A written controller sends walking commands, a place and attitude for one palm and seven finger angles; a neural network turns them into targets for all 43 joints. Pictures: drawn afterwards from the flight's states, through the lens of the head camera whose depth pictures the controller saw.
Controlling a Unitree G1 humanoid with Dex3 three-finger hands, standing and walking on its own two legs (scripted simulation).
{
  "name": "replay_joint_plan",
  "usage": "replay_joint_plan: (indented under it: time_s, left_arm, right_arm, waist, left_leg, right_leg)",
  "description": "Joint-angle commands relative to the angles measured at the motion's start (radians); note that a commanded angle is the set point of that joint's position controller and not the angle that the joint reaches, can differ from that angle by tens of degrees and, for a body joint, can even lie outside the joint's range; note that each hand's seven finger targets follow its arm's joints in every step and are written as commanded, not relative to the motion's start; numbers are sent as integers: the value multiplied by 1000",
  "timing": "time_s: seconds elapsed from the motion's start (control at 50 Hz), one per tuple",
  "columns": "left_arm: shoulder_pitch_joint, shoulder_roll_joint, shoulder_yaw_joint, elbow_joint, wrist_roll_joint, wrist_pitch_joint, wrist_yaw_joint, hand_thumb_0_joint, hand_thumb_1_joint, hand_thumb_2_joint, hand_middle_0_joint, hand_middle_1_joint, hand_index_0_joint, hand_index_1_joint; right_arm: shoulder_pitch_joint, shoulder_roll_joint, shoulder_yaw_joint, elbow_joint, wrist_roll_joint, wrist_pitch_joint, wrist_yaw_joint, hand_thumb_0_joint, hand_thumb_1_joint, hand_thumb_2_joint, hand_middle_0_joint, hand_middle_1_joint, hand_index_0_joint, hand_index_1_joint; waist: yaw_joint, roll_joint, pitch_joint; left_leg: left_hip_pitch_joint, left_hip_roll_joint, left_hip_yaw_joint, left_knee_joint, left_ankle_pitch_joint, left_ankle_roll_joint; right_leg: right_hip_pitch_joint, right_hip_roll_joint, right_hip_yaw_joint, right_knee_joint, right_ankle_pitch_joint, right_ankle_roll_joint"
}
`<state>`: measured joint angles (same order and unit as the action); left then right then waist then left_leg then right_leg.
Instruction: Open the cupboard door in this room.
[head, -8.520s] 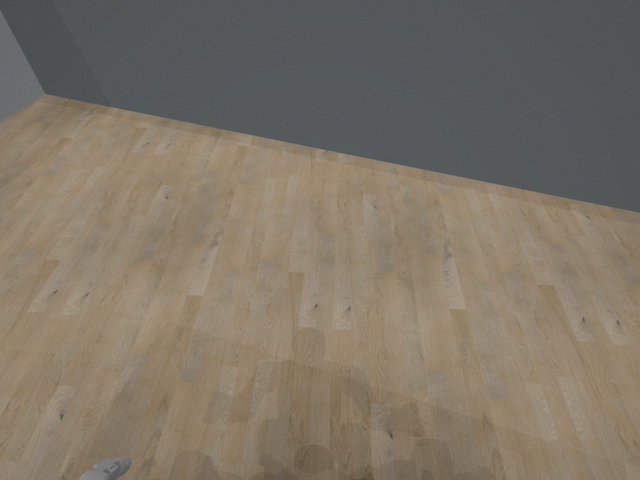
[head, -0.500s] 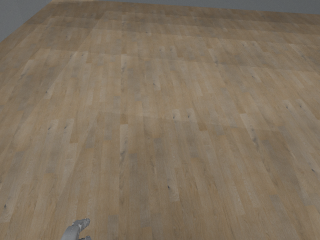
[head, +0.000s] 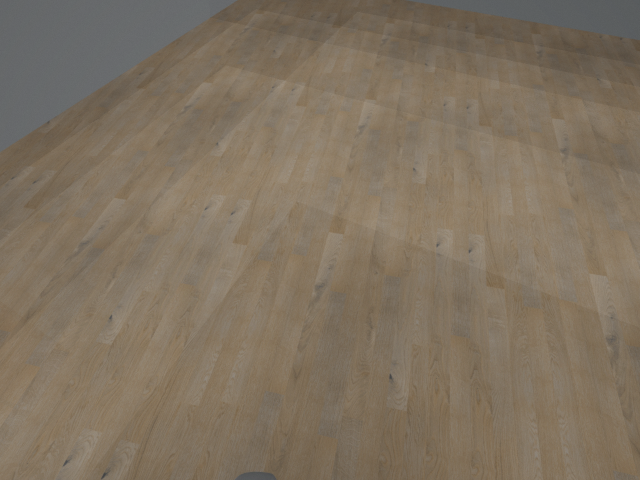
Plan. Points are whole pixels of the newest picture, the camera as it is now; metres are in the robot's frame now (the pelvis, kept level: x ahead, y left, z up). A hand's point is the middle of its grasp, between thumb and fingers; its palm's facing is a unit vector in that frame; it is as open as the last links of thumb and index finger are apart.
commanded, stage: turn or walk to find it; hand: left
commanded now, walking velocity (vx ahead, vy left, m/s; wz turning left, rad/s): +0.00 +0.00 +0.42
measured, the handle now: out of the picture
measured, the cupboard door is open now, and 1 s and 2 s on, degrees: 0 0 0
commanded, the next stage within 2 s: stand and wait in 1.40 s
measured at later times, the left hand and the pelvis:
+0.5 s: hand out of the picture +0.06 +0.23 -0.15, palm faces +0.18 -0.94 -0.28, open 7.4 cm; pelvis -0.02 +0.01 +0.00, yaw +10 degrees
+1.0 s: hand out of the picture -0.10 +0.18 -0.17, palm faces +0.45 -0.86 -0.25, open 7.3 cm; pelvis -0.04 -0.02 +0.00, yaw +25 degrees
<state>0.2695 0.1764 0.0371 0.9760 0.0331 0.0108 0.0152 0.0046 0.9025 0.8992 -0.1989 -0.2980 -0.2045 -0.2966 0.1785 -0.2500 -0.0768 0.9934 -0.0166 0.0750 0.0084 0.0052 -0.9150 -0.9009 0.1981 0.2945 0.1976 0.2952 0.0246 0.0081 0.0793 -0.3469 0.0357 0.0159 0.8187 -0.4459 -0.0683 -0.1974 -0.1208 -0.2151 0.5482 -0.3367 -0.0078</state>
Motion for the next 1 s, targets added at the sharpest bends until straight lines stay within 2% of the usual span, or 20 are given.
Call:
replay_joint_plan:
  time_s: [0.0,0.02,0.04,0.06,0.08,0.14,0.18,0.36,0.44,0.48,0.5,0.52,0.54,0.56,0.58,0.6,0.66,0.9,0.94,0.98]
  left_arm:
    - [29,233,59,-43,-5,-11,18,0,900,900,-200,-300,-200,-300]
    - [18,223,58,-44,-15,-7,16,0,900,900,-200,-300,-200,-300]
    - [32,187,52,-60,-22,-2,13,0,900,900,-200,-300,-200,-300]
    - [24,126,32,-88,-24,2,8,0,900,900,-200,-300,-200,-300]
    - [-23,136,28,-103,-17,13,15,0,900,900,-200,-300,-200,-300]
    - [-77,155,40,-78,-17,26,8,0,900,900,-200,-300,-200,-300]
    - [-39,147,38,-57,-17,22,-1,0,900,900,-200,-300,-200,-300]
    - [-119,130,31,-114,-21,23,4,0,900,900,-200,-300,-200,-300]
    - [-94,119,31,-121,-28,12,6,0,900,900,-200,-300,-200,-300]
    - [-21,131,35,-105,-28,0,7,0,900,900,-200,-300,-200,-300]
    - [15,162,43,-97,-23,-10,11,0,900,900,-200,-300,-200,-300]
    - [36,253,60,-98,-6,-23,20,0,900,900,-200,-300,-200,-300]
    - [31,296,63,-112,-8,-19,21,0,900,900,-200,-300,-200,-300]
    - [-9,260,59,-126,-15,-14,25,0,900,900,-200,-300,-200,-300]
    - [-80,229,59,-140,-17,-17,26,0,900,900,-200,-300,-200,-300]
    - [-119,208,50,-150,-19,-15,22,0,900,900,-200,-300,-200,-300]
    - [-135,152,34,-148,-19,-24,19,0,900,900,-200,-300,-200,-300]
    - [34,211,54,-60,0,-19,22,0,900,900,-200,-300,-200,-300]
    - [39,226,59,-51,1,-15,19,0,900,900,-200,-300,-200,-300]
    - [16,230,62,-44,-3,-11,17,0,900,900,-200,-300,-200,-300]
  right_arm:
    - [5,-42,7,-76,10,-46,-4,0,-900,-900,200,300,200,300]
    - [39,-62,3,-67,7,-53,-2,0,-900,-900,200,300,200,300]
    - [74,-136,-12,-64,1,-65,-4,0,-900,-900,200,300,200,300]
    - [108,-220,-31,-63,2,-66,-7,0,-900,-900,200,300,200,300]
    - [146,-234,-34,-49,2,-55,-11,0,-900,-900,200,300,200,300]
    - [17,-158,-9,-75,-4,-58,-31,0,-900,-900,200,300,200,300]
    - [-12,-147,-2,-88,-2,-66,-31,0,-900,-900,200,300,200,300]
    - [44,-154,-19,-92,-7,-62,-22,0,-900,-900,200,300,200,300]
    - [27,-155,-26,-103,-12,-55,-20,0,-900,-900,200,300,200,300]
    - [7,-148,-28,-108,-5,-53,-17,0,-900,-900,200,300,200,300]
    - [12,-117,-26,-110,1,-54,-14,0,-900,-900,200,300,200,300]
    - [47,-44,-14,-122,10,-55,-8,0,-900,-900,200,300,200,300]
    - [21,-53,-19,-142,4,-48,-12,0,-900,-900,200,300,200,300]
    - [27,-86,-30,-128,-4,-34,-11,0,-900,-900,200,300,200,300]
    - [47,-83,-34,-100,-9,-21,-6,0,-900,-900,200,300,200,300]
    - [66,-80,-36,-78,-9,-16,-1,0,-900,-900,200,300,200,300]
    - [126,-56,-31,-41,-9,-13,9,0,-900,-900,200,300,200,300]
    - [-9,-25,1,-66,4,-26,3,0,-900,-900,200,300,200,300]
    - [-9,-21,7,-72,9,-35,1,0,-900,-900,200,300,200,300]
    - [41,-23,8,-62,11,-44,-3,0,-900,-900,200,300,200,300]
  waist:
    - [-12,-218,-121]
    - [-38,-161,-141]
    - [-56,18,-193]
    - [-68,280,-189]
    - [-96,226,-190]
    - [-59,221,-57]
    - [-35,156,-71]
    - [-59,139,-85]
    - [-40,158,-101]
    - [-1,134,-126]
    - [16,52,-147]
    - [21,-215,-179]
    - [33,-302,-140]
    - [14,-200,-113]
    - [-15,-240,-60]
    - [-35,-174,-28]
    - [-59,-157,-18]
    - [26,-196,-81]
    - [29,-204,-103]
    - [-5,-192,-133]
  left_leg:
    - [80,-30,76,-279,146,20]
    - [191,-20,68,-408,286,32]
    - [360,116,-88,-459,495,82]
    - [459,337,-345,-444,874,185]
    - [380,379,-313,-430,919,261]
    - [227,252,-242,-467,755,235]
    - [239,214,-196,-463,755,220]
    - [212,203,-288,-472,629,244]
    - [141,172,-329,-430,639,229]
    - [59,132,-313,-370,548,188]
    - [-27,78,-280,-302,409,140]
    - [-201,-50,-137,-97,103,65]
    - [-235,-98,-86,117,-152,40]
    - [-199,-61,-130,257,-109,43]
    - [-204,-44,-141,334,-54,44]
    - [-206,-37,-120,397,4,38]
    - [-207,-21,-79,431,121,15]
    - [-104,13,23,29,-27,-1]
    - [-51,1,50,-63,-33,12]
    - [52,-9,73,-221,65,22]
  right_leg:
    - [109,-205,141,-26,633,-80]
    - [49,-180,103,45,549,-38]
    - [-104,-114,52,203,324,20]
    - [-341,-4,49,386,-257,78]
    - [-312,-2,130,490,-330,70]
    - [-335,-11,190,566,-167,74]
    - [-325,2,183,573,-108,85]
    - [-268,38,191,373,-111,95]
    - [-128,81,171,159,-71,80]
    - [24,83,158,-42,88,76]
    - [148,30,204,-166,164,66]
    - [281,-211,438,-244,199,-6]
    - [154,-372,565,-271,289,-112]
    - [42,-359,511,-291,216,-144]
    - [-36,-299,456,-318,97,-122]
    - [-65,-251,399,-319,44,-97]
    - [-38,-170,235,-284,161,-64]
    - [118,-254,185,-197,421,-138]
    - [122,-262,178,-159,481,-143]
    - [94,-251,142,-91,473,-107]
